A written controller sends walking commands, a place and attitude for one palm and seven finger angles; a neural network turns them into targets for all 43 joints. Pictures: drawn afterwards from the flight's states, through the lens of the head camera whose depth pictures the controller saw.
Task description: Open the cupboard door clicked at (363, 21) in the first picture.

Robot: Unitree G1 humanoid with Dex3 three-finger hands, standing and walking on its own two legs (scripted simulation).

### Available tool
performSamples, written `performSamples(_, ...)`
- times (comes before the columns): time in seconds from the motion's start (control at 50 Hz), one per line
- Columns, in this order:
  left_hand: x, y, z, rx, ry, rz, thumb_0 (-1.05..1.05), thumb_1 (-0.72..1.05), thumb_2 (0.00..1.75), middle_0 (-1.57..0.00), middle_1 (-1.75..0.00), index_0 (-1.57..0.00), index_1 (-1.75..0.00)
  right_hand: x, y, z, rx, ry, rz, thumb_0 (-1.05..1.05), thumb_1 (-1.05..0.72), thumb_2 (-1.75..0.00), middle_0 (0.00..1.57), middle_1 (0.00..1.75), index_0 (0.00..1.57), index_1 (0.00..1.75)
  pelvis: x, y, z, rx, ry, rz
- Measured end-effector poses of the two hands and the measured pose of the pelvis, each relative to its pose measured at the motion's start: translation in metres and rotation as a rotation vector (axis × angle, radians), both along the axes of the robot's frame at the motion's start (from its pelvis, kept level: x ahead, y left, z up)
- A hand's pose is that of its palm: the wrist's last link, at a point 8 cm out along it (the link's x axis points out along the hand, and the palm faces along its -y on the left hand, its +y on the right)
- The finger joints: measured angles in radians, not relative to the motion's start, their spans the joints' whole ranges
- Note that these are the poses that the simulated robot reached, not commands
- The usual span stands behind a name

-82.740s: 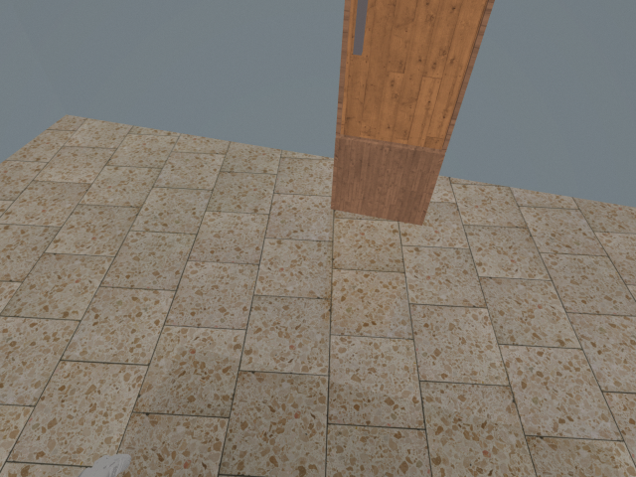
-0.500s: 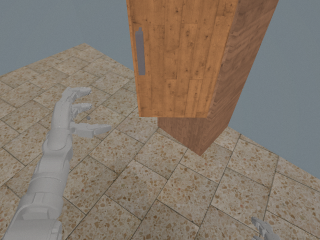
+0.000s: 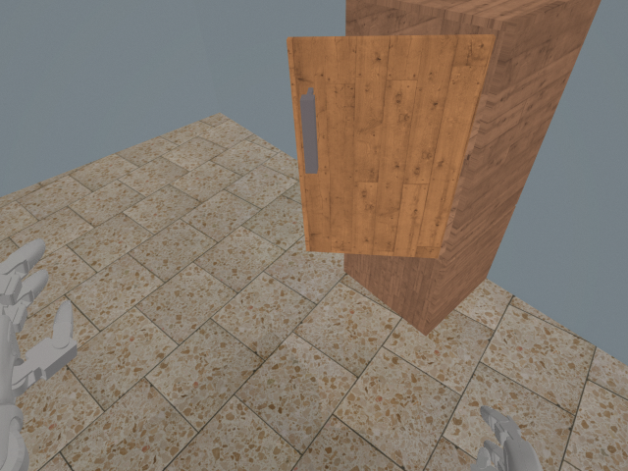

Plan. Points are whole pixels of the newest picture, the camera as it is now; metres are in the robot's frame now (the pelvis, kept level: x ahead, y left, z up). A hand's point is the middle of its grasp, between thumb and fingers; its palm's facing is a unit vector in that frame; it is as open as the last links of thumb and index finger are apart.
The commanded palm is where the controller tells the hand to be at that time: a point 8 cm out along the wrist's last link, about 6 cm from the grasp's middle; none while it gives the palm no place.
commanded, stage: draw the hand back to the body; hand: left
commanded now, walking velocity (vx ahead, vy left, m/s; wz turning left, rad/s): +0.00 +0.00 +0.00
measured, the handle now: (311, 131) +0.77 +0.10 +0.07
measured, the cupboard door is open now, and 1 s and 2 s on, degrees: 42 42 42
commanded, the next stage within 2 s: step back with the hand held close in 0.32 s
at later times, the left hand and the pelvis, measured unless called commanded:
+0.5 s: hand (101, 301) +0.24 +0.26 +0.16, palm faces +0.42 -0.80 -0.44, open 7.4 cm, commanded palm +0.17 +0.29 +0.18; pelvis +0.03 +0.00 +0.00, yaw -1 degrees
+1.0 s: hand (65, 346) +0.18 +0.26 +0.16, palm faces +0.38 -0.82 -0.44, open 7.4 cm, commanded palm +0.13 +0.31 +0.18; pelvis -0.02 +0.01 -0.01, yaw -2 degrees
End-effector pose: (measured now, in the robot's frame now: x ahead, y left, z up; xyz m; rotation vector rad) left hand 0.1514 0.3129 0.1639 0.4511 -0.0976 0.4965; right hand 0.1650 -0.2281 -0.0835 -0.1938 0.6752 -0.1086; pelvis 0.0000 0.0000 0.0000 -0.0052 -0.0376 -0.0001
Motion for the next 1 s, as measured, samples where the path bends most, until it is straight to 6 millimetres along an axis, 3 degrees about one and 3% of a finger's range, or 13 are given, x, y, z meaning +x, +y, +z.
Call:
performSamples(0.08, -0.005, 0.004, 0.001, -0.004, -0.021, 0.042, 0.01, 0.79, 0.85, -0.21, -0.37, -0.22, -0.36, 0.011, 0.0, 0.0, -0.015, -0.014, 0.025, 0.02, -0.91, -0.9, 0.2, 0.3, 0.2, 0.3, 0.001, 0.0, 0.0, 0.001, -0.004, 0.018)
performSamples(0.22, 0.026, -0.006, -0.015, -0.067, 0.015, 0.012, 0.01, 0.87, 0.89, -0.2, -0.32, -0.21, -0.31, 0.02, 0.001, 0.003, -0.014, -0.022, 0.021, 0.02, -0.91, -0.9, 0.2, 0.3, 0.2, 0.3, 0.005, -0.002, 0.001, 0.011, 0.003, 0.008)
performSamples(0.32, 0.042, -0.02, -0.007, -0.037, 0.012, -0.067, 0.02, 0.88, 0.89, -0.21, -0.31, -0.21, -0.3, 0.021, -0.002, 0.006, -0.005, -0.028, -0.006, 0.02, -0.91, -0.9, 0.2, 0.3, 0.2, 0.3, 0.016, -0.004, 0.002, 0.016, 0.011, -0.011)
performSamples(0.44, 0.05, -0.016, 0.001, -0.003, 0.014, -0.068, 0.01, 0.89, 0.89, -0.21, -0.3, -0.22, -0.3, 0.018, -0.008, 0.0, 0.0, 0.013, -0.031, 0.01, -0.91, -0.9, 0.2, 0.3, 0.2, 0.3, 0.023, -0.005, 0.002, 0.016, 0.018, -0.019)
performSamples(0.56, 0.038, -0.025, 0.02, 0.124, 0.025, -0.108, 0.02, 0.89, 0.9, -0.21, -0.3, -0.21, -0.3, 0.015, -0.014, -0.003, -0.004, 0.034, -0.07, 0.02, -0.91, -0.9, 0.2, 0.3, 0.2, 0.3, 0.025, -0.001, 0.001, 0.002, 0.056, -0.03)
performSamples(0.66, 0.031, -0.026, 0.014, 0.146, 0.08, -0.12, 0.01, 0.89, 0.9, -0.21, -0.3, -0.21, -0.3, 0.006, -0.018, -0.009, -0.018, 0.071, -0.119, 0.01, -0.91, -0.9, 0.2, 0.3, 0.2, 0.3, 0.02, 0.003, -0.002, 0.005, 0.07, -0.039)
performSamples(0.78, 0.023, -0.023, 0.001, 0.116, 0.096, -0.1, 0.01, 0.89, 0.9, -0.21, -0.3, -0.22, -0.3, -0.016, -0.019, -0.009, -0.012, 0.077, -0.154, 0.01, -0.91, -0.9, 0.2, 0.3, 0.2, 0.3, 0.007, 0.001, -0.005, 0.013, 0.059, -0.047)
performSamples(0.9, 0.009, -0.025, 0.007, 0.101, -0.033, -0.163, 0.02, 0.89, 0.9, -0.21, -0.3, -0.22, -0.3, -0.041, -0.022, -0.003, -0.032, 0.059, -0.154, 0.02, -0.91, -0.9, 0.2, 0.3, 0.2, 0.3, -0.009, 0.002, -0.009, -0.013, 0.047, -0.032)
performSamples(1.0, -0.008, -0.01, 0.011, 0.106, -0.098, -0.182, 0.01, 0.89, 0.89, -0.21, -0.3, -0.22, -0.3, -0.059, -0.019, 0.008, -0.077, 0.053, -0.153, 0.02, -0.91, -0.9, 0.2, 0.3, 0.2, 0.3, -0.021, 0.011, -0.008, -0.015, 0.037, -0.037)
